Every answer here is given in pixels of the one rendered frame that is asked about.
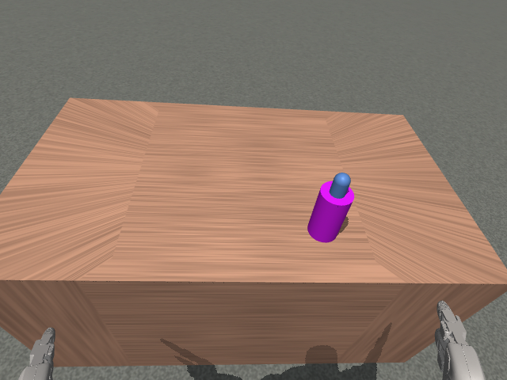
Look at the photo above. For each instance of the right robot hand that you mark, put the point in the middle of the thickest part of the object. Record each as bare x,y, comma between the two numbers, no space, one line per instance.
457,360

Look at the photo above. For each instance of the bottle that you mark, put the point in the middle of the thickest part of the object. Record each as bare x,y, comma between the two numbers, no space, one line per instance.
331,207

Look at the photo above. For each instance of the left robot hand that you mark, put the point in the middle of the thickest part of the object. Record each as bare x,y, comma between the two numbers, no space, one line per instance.
41,358

